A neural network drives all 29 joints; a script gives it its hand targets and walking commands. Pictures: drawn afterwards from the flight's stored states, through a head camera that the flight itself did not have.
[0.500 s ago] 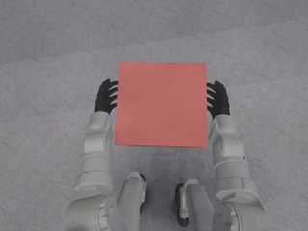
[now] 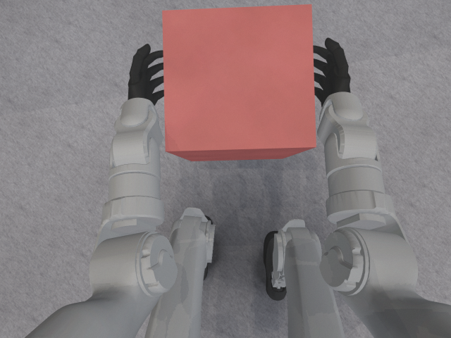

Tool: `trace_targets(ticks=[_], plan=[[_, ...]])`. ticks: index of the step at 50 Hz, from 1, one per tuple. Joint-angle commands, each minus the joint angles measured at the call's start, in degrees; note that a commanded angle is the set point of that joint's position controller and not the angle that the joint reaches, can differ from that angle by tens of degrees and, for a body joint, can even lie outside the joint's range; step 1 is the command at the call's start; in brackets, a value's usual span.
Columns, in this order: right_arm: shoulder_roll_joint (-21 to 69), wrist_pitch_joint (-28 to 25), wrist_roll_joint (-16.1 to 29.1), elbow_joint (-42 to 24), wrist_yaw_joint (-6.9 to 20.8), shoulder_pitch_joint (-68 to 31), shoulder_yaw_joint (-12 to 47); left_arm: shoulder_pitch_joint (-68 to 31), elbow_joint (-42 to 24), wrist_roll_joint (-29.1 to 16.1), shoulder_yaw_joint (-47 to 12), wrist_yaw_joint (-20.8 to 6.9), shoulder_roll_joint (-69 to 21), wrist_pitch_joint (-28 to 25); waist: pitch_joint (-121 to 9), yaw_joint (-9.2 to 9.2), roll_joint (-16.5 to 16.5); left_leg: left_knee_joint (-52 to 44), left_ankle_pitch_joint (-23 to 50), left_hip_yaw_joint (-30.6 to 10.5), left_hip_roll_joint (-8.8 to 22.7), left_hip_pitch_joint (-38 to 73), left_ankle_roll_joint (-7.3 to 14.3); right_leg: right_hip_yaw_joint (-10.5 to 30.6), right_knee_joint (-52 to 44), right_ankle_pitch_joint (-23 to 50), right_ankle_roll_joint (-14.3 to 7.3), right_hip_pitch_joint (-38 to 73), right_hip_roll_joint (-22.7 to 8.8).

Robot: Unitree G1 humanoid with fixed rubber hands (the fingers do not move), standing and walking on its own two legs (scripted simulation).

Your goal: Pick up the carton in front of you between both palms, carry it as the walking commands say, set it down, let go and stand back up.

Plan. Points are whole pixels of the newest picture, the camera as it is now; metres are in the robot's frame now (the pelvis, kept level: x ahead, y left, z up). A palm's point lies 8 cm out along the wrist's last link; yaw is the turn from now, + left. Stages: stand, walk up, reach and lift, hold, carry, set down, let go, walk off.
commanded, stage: set down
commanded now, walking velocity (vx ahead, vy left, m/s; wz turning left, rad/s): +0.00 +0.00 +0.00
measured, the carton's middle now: (236, 102) +0.50 +0.05 -0.17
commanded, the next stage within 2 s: none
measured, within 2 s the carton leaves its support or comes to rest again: rests again in 1.14 s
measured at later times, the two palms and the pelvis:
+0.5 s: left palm (159, 106) +0.50 +0.22 -0.25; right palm (297, 96) +0.55 -0.08 -0.25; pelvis -0.01 -0.01 -0.10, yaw +0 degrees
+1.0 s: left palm (164, 108) +0.52 +0.22 -0.32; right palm (289, 100) +0.57 -0.08 -0.32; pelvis -0.01 -0.01 -0.15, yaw +0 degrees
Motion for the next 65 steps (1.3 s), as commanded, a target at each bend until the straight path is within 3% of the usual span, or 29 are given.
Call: trace_targets(ticks=[1,15,32,36,39,47,56,65], plan=[[51.3,-0.8,7.4,2.4,13.8,-37.0,29.5,-36.4,2.5,-8.2,-31.6,-13.2,-51.6,-0.6,-61.1,2.43,2.8,-3.8,19.0,4.5,-7.4,43.8,-2.2,-4.7,-5.5,12.7,-0.1,17.6,8.2],[44.5,-1.5,8.9,6.0,11.8,-46.8,28.3,-47.1,4.0,-10.0,-28.3,-13.3,-43.6,-1.6,-58.3,4.20,0.3,6.8,16.8,5.9,-6.2,32.9,-1.9,-5.1,4.9,10.9,-0.1,11.5,7.4],[37.1,-4.1,17.1,7.4,8.6,-58.7,34.3,-58.5,3.8,-17.9,-30.3,-13.6,-33.8,-4.1,-56.2,7.29,-2.0,20.7,21.6,7.6,-3.9,27.1,-1.9,-4.9,19.1,16.7,-0.5,17.0,6.2],[37.1,-4.8,20.3,4.0,8.0,-63.0,37.5,-60.8,2.1,-21.8,-32.8,-12.9,-35.0,-4.5,-62.7,7.04,-1.3,23.3,28.0,7.1,-3.8,33.8,-1.7,-5.3,21.5,20.3,-0.6,18.7,6.2],[38.1,-4.6,19.7,5.3,8.3,-61.3,36.7,-59.8,3.5,-22.1,-32.6,-13.5,-36.7,-4.2,-60.3,6.45,-1.9,24.1,28.6,6.7,-4.0,31.0,-1.6,-5.2,22.7,21.3,-1.0,18.4,6.2],[38.3,-5.5,17.7,11.1,9.9,-57.8,32.8,-56.8,8.7,-19.0,-28.8,-14.6,-36.2,-4.9,-45.4,6.52,-2.2,25.0,22.5,6.2,-4.1,24.1,-1.2,-4.9,23.3,15.0,-1.3,8.4,6.1],[33.0,-6.4,17.5,13.4,9.6,-61.2,31.3,-58.6,12.8,-18.4,-24.9,-14.7,-33.0,-5.9,-37.9,7.36,-4.8,25.7,15.8,6.2,-3.6,18.1,-0.7,-4.4,23.9,10.6,-1.6,8.7,5.6],[29.9,-5.2,13.6,18.9,10.6,-55.9,27.1,-56.3,18.0,-15.8,-20.6,-16.3,-29.9,-5.6,-24.2,6.69,-4.1,25.9,8.4,5.7,-3.1,11.8,-0.1,-3.6,23.5,4.9,-1.9,4.0,5.2]])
